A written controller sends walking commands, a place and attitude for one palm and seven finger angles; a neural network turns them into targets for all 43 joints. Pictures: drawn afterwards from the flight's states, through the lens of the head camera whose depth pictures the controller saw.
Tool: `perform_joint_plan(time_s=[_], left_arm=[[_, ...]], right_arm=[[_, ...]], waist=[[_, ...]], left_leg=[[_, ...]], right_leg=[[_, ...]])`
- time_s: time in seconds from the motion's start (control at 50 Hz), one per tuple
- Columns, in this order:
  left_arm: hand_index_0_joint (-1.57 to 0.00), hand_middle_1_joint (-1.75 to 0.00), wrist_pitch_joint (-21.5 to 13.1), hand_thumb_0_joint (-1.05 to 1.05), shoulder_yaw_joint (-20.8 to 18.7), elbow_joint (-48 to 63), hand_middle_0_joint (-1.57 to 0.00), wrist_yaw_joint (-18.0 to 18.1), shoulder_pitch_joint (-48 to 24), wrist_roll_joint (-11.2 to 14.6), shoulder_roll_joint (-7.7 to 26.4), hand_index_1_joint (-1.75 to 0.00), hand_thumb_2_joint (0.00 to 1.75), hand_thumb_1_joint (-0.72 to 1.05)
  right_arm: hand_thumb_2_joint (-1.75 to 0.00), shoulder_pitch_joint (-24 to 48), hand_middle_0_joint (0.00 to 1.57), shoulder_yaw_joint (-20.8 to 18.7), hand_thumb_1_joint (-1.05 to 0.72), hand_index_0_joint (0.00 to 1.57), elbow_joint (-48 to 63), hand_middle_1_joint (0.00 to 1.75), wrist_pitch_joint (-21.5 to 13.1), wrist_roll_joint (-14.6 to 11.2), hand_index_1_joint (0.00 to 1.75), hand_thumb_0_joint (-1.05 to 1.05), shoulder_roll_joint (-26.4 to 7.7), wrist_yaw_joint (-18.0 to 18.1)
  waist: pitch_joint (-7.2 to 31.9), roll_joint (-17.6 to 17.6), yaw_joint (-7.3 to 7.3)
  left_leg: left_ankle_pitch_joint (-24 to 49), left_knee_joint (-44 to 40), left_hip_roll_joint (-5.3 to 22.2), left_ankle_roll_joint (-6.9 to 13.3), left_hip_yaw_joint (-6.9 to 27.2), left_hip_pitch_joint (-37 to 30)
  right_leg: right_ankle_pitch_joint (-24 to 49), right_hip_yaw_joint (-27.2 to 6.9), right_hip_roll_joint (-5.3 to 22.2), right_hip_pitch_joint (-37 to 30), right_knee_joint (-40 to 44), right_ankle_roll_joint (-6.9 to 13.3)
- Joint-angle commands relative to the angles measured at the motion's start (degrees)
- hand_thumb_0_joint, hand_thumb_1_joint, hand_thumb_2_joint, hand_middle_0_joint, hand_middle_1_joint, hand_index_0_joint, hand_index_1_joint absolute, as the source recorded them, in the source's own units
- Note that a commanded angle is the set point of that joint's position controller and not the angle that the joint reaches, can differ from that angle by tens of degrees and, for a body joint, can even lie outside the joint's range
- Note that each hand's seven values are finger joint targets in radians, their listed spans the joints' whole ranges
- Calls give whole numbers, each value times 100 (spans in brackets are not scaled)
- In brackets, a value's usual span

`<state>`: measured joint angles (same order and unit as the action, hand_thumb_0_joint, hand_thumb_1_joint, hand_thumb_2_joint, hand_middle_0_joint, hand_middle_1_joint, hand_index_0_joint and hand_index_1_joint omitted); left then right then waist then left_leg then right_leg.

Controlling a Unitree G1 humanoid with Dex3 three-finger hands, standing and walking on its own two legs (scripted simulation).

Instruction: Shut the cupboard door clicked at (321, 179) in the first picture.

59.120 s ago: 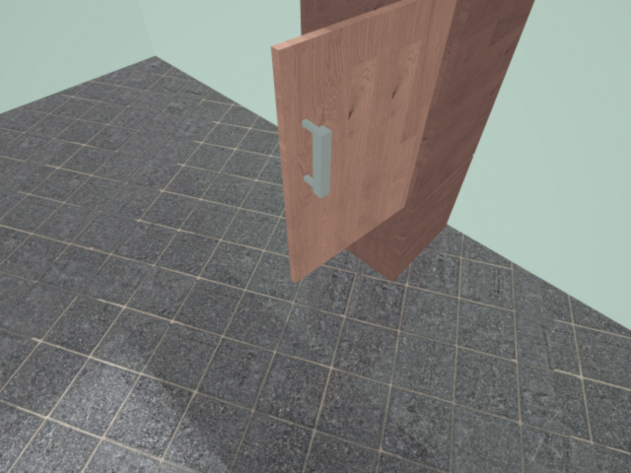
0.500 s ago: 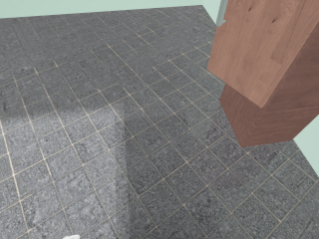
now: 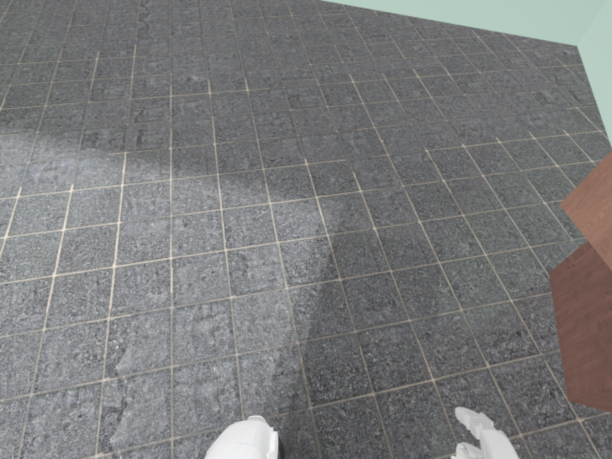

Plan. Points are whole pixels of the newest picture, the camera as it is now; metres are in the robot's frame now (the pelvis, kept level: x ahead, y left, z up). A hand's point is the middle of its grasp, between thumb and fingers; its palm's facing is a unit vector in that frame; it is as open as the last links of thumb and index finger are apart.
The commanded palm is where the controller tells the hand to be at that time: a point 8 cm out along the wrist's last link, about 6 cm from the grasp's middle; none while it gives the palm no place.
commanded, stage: walk to a spot facing it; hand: left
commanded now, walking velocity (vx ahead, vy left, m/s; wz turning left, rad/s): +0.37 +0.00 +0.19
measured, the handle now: out of the picture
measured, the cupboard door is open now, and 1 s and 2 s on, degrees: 28 28 28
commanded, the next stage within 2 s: turn to face it in 0.64 s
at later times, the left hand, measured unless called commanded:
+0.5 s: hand (230, 316) +0.33 +0.15 -0.13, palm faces +0.04 -0.98 -0.19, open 7.3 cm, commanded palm none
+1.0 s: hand (210, 329) +0.32 +0.19 -0.17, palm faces +0.25 -0.96 -0.14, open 7.3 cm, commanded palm none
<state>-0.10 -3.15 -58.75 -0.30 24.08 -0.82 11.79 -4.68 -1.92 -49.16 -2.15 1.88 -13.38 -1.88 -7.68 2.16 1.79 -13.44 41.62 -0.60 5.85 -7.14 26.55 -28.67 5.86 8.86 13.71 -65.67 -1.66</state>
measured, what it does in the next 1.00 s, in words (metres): walks ahead: right foot, then left foot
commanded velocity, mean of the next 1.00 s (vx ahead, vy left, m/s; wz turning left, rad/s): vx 0.22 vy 0.00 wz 0.04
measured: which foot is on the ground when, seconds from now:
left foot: down 0.00-0.46, up 0.48-0.84, down 0.86-1.00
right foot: up 0.00-0.44, down 0.46-0.88, up 0.90-1.00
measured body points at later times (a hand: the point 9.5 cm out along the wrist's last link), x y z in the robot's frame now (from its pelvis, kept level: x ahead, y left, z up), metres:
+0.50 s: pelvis +0.22 -0.03 +0.02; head +0.25 -0.03 +0.47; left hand +0.33 +0.21 -0.11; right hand +0.14 -0.26 -0.13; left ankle +0.09 +0.07 -0.69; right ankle +0.28 -0.13 -0.71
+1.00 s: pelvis +0.39 +0.04 +0.02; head +0.41 +0.07 +0.46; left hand +0.30 +0.24 -0.15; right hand +0.55 -0.17 -0.11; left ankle +0.46 +0.13 -0.71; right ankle +0.32 -0.11 -0.64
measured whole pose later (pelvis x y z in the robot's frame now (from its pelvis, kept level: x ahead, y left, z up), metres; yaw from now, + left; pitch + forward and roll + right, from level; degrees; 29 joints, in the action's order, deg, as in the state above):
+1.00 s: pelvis +0.39 +0.04 +0.02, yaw +8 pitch -2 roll -2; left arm 1.4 -2.2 -61.2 1.4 21.0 -0.8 8.8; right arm -5.8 -0.3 -54.4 -2.3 1.9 -9.8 1.1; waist -5.0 2.2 2.9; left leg -12.0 35.5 3.6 4.1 -9.8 22.3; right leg -31.4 3.1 3.4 19.1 -63.2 -0.2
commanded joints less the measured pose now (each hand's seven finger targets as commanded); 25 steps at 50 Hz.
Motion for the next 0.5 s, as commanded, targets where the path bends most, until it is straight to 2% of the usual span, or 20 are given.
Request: perform_joint_plan(time_s=[0.0,0.02,0.04,0.08,0.14,0.18,0.26,0.32,0.36,0.38,0.4,0.42,0.44,0.46,0.48], left_arm=[[-20,-30,-217,0,-174,788,-20,-8,-500,-123,442,-30,90,90],[-20,-30,-145,0,-169,691,-20,-27,-281,-149,357,-30,90,90],[-20,-30,-103,0,-146,624,-20,-42,-131,-155,258,-30,90,90],[-20,-30,-70,0,-146,606,-20,-66,-88,-146,252,-30,90,90],[-20,-30,-47,0,-154,758,-20,-79,-632,-142,206,-30,90,90],[-20,-30,-58,0,-157,870,-20,-116,-975,-127,231,-30,90,90],[-20,-30,-123,0,-142,1036,-20,-133,-1566,-106,244,-30,90,90],[-20,-30,-171,0,-125,1121,-20,-133,-1901,-93,250,-30,90,90],[-20,-30,-222,0,-138,1101,-20,-127,-1829,-92,287,-30,90,90],[-20,-30,-250,0,-148,1015,-20,-116,-1562,-89,313,-30,90,90],[-20,-30,-293,0,-176,806,-20,-103,-1006,-93,392,-30,90,90],[-20,-30,-357,0,-261,546,-20,-55,-203,-121,670,-30,90,90],[-20,-30,-383,0,-411,269,-20,22,739,-168,1200,-30,90,90],[-20,-30,-349,0,-402,211,-20,52,862,-88,1314,-30,90,90],[-20,-30,-348,0,-375,281,-20,92,452,-70,1025,-30,90,90]], right_arm=[[-90,-1042,20,-207,-90,20,-54,30,-40,-19,30,0,-815,250],[-90,-912,20,-143,-90,20,-70,30,-83,-20,30,0,-655,269],[-90,-881,20,-121,-90,20,-123,30,-114,-25,30,0,-596,287],[-90,-966,20,-147,-90,20,-251,30,-142,-52,30,0,-600,298],[-90,-1206,20,-208,-90,20,-420,30,-143,-56,30,0,-438,300],[-90,-1350,20,-207,-90,20,-530,30,-154,-59,30,0,-457,304],[-90,-1774,20,-195,-90,20,-766,30,-188,-51,30,0,-390,310],[-90,-2026,20,-180,-90,20,-898,30,-203,-29,30,0,-386,322],[-90,-2063,20,-197,-90,20,-975,30,-199,-13,30,0,-404,333],[-90,-2053,20,-183,-90,20,-1017,30,-189,-17,30,0,-394,342],[-90,-2056,20,-164,-90,20,-1057,30,-184,-45,30,0,-385,343],[-90,-2043,20,-153,-90,20,-1039,30,-217,-120,30,0,-254,315],[-90,-2168,20,-105,-90,20,-910,30,-279,-185,30,0,24,265],[-90,-2111,20,-131,-90,20,-839,30,-237,-150,30,0,-96,278],[-90,-1902,20,-172,-90,20,-872,30,-224,-101,30,0,-112,275]], waist=[[563,-797,-425],[460,-904,-273],[515,-924,-184],[790,-872,-110],[443,-573,-193],[250,-535,-237],[95,-673,-386],[165,-662,-470],[214,-668,-401],[385,-625,-271],[676,-401,-20],[1154,9,305],[1873,1308,553],[1690,1267,465],[1221,824,385]], left_leg=[[-1088,-2879,1795,454,2556,-1169],[-874,-2947,1570,410,2237,-848],[-704,-2968,1438,441,2009,-848],[-731,-3051,1303,492,1805,-1006],[-986,-3311,1278,558,1807,-1030],[-975,-3442,1282,574,1782,-1088],[-392,-3376,1300,628,1715,-1821],[339,-3107,1381,651,1697,-2152],[965,-2729,1380,588,1626,-2298],[1411,-2392,1282,475,1500,-2323],[1959,-1690,1039,314,1282,-2134],[1946,-480,735,116,1031,-1217],[-31,1135,-117,-173,420,198],[-1945,2459,-212,-204,565,839],[-1561,2968,113,-166,940,1243]], right_leg=[[834,-588,187,2053,-854,78],[974,-560,138,1802,-496,38],[1099,-505,75,1741,-236,6],[1378,-451,-3,1688,207,-4],[1838,-452,-35,1889,995,-44],[2105,-449,-78,1917,1477,-48],[2252,-420,-207,2087,2321,5],[2021,-354,-349,1812,2832,79],[1806,-261,-501,1407,3218,168],[1820,-184,-604,921,3556,237],[2028,-88,-757,-4,3909,317],[1910,-751,-283,-1575,4075,545],[1739,-2557,1145,-3098,4523,1028],[1579,-3392,1918,-2891,5081,1418],[1418,-3038,1725,-2528,5142,1405]])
